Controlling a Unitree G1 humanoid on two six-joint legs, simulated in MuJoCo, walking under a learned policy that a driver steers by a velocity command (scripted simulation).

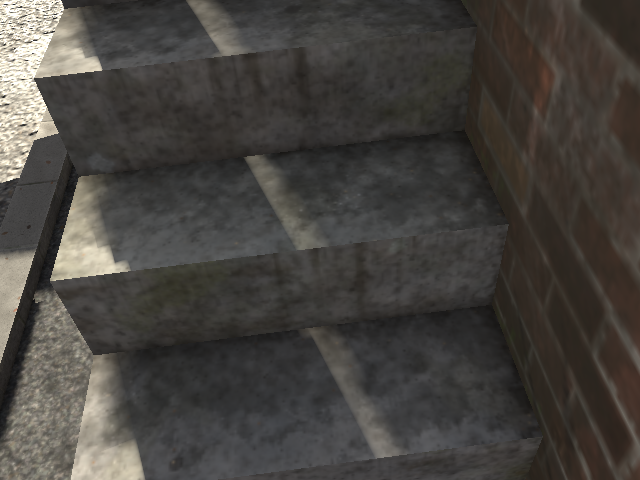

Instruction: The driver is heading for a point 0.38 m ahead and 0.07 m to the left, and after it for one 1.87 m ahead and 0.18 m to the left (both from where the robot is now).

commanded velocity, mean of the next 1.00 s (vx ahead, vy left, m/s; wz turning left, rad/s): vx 0.47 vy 0.00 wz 0.00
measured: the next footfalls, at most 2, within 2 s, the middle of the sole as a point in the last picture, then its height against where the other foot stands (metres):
left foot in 0.24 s outside the picture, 0.19 m higher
right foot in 0.74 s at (308, 398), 0.19 m higher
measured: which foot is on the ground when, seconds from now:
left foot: up 0.00-0.22, down 0.24-0.74, up 0.76-1.00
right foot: down 0.00-0.24, up 0.26-0.72, down 0.74-1.00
